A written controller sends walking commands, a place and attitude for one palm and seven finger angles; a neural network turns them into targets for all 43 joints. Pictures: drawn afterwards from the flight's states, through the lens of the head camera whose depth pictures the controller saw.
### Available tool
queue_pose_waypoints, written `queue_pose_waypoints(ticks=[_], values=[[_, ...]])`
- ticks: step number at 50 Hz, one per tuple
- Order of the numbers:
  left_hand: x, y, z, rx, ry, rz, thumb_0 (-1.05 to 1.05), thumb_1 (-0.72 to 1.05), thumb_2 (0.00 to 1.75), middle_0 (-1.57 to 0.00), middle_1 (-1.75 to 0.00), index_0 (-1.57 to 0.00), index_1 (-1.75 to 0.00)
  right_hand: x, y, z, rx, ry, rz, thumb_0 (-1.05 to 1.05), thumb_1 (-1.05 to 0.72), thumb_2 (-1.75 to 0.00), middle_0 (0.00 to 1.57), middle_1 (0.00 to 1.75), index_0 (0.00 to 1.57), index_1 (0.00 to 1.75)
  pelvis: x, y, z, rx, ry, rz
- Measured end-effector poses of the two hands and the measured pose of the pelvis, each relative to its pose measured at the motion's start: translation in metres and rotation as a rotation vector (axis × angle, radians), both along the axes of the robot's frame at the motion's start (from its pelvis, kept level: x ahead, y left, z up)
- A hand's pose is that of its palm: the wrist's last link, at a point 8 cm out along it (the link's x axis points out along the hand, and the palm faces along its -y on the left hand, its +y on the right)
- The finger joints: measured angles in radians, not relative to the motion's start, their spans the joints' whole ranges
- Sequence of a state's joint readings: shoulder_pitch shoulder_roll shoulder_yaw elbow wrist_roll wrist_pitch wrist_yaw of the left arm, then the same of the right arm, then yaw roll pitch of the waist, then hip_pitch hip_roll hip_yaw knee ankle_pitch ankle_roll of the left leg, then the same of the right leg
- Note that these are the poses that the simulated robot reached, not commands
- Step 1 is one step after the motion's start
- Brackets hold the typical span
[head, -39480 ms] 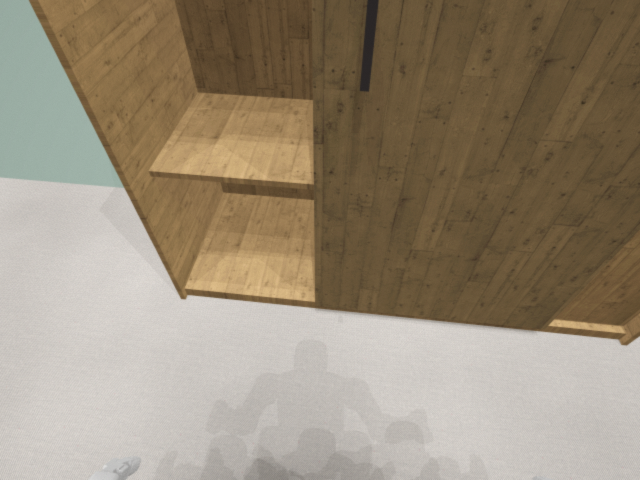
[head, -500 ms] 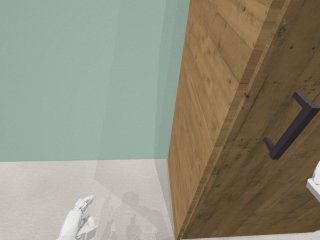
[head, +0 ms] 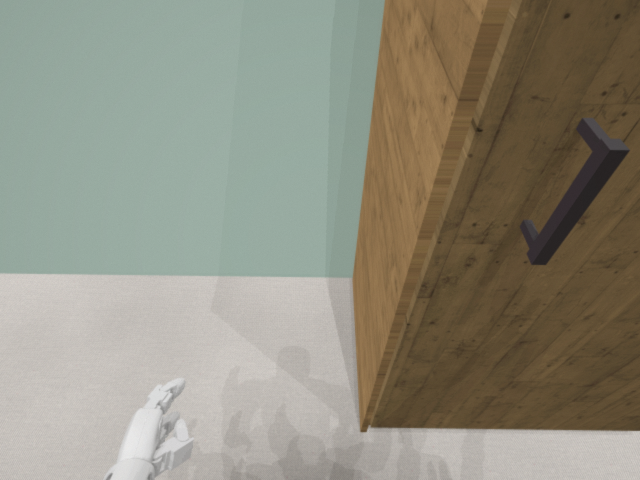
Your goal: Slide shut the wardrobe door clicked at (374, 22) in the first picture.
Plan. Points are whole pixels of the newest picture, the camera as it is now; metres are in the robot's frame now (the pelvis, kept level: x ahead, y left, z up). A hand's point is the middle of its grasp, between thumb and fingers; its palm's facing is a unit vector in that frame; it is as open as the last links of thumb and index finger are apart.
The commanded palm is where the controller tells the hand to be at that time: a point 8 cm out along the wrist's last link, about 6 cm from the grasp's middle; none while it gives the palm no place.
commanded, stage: step back with the hand held close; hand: right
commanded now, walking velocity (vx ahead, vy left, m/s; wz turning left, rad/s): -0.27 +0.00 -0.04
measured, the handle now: (562, 197) +0.36 -0.23 +0.21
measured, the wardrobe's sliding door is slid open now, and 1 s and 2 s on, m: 0.00 0.00 0.00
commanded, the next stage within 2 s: stop stepping back and stand still in 0.56 s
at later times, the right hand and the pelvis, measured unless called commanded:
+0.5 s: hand out of the picture +0.12 -0.30 +0.19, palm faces +0.47 +0.78 -0.40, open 7.4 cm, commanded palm +0.06 -0.32 +0.18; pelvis -0.08 -0.02 +0.01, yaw +0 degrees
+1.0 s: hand out of the picture -0.01 -0.32 +0.19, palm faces +0.35 +0.79 -0.50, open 7.4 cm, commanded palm -0.05 -0.36 +0.18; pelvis -0.20 -0.07 +0.01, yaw +2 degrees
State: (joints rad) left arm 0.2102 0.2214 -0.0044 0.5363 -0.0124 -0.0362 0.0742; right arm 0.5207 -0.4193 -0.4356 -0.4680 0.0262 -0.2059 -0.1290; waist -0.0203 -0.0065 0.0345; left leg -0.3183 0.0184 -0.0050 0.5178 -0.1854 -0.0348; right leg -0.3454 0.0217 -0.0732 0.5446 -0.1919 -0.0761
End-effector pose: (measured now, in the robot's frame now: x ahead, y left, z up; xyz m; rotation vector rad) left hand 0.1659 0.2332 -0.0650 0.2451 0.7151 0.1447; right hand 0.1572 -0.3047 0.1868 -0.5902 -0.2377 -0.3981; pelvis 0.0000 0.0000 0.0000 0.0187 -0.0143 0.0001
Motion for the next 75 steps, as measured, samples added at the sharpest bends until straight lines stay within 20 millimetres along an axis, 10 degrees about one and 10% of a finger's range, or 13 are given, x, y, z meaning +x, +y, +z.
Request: queue_pose_waypoints(ticks=[13,22,30,40,47,53,62,69,75], values=[[-0.052,-0.01,-0.009,0.067,0.033,-0.033,0.01,0.9,0.9,-0.2,-0.3,-0.2,-0.3,-0.04,-0.009,-0.013,0.065,-0.122,0.024,0.02,-0.89,-0.9,0.21,0.3,0.21,0.3,-0.044,-0.015,-0.013,0.024,-0.009,-0.025],[-0.089,-0.032,0.004,0.025,0.053,-0.01,0.01,0.91,0.9,-0.2,-0.3,-0.2,-0.3,-0.07,-0.035,0.018,-0.011,-0.17,0.016,0.02,-0.89,-0.9,0.22,0.3,0.22,0.3,-0.069,-0.021,0.005,0.091,0.049,-0.018],[-0.104,-0.038,-0.006,-0.002,0.0,-0.052,0.01,0.9,0.9,-0.2,-0.3,-0.2,-0.3,-0.094,-0.012,-0.001,0.027,-0.102,0.113,0.01,-0.89,-0.9,0.21,0.3,0.21,0.3,-0.114,-0.022,-0.007,0.031,0.101,0.083],[-0.172,-0.04,0.013,0.053,-0.027,0.076,0.01,0.91,0.9,-0.2,-0.3,-0.2,-0.3,-0.093,-0.033,-0.012,0.101,-0.104,0.2,0.01,-0.89,-0.9,0.22,0.3,0.22,0.3,-0.151,-0.048,-0.003,0.049,-0.018,0.094],[-0.228,-0.049,0.038,0.063,-0.024,0.101,0.01,0.9,0.9,-0.2,-0.3,-0.2,-0.3,-0.161,-0.043,0.02,0.05,-0.092,0.203,0.02,-0.89,-0.9,0.22,0.3,0.22,0.3,-0.182,-0.062,0.019,0.074,-0.019,0.062],[-0.256,-0.055,0.003,0.083,0.051,0.065,0.01,0.9,0.9,-0.2,-0.3,-0.2,-0.3,-0.23,-0.079,0.017,-0.042,-0.115,0.084,0.01,-0.89,-0.9,0.22,0.3,0.22,0.3,-0.224,-0.081,-0.007,0.018,-0.008,0.067],[-0.292,-0.109,0.001,0.077,-0.031,0.085,0.01,0.91,0.9,-0.2,-0.3,-0.2,-0.3,-0.236,-0.126,-0.026,0.235,-0.21,-0.015,0.02,-0.89,-0.9,0.21,0.3,0.21,0.3,-0.257,-0.122,-0.016,0.002,-0.028,0.023],[-0.323,-0.155,0.004,-0.064,0.041,0.042,0.01,0.9,0.9,-0.2,-0.3,-0.2,-0.3,-0.259,-0.112,0.024,0.038,-0.177,0.132,0.02,-0.89,-0.9,0.21,0.3,0.21,0.3,-0.263,-0.125,0.011,0.04,-0.018,0.015],[-0.316,-0.147,-0.027,-0.082,0.123,0.021,0.01,0.9,0.9,-0.2,-0.3,-0.21,-0.3,-0.271,-0.132,0.027,-0.102,-0.1,-0.003,0.01,-0.89,-0.9,0.21,0.3,0.21,0.3,-0.256,-0.122,-0.003,0.015,0.025,-0.014]])
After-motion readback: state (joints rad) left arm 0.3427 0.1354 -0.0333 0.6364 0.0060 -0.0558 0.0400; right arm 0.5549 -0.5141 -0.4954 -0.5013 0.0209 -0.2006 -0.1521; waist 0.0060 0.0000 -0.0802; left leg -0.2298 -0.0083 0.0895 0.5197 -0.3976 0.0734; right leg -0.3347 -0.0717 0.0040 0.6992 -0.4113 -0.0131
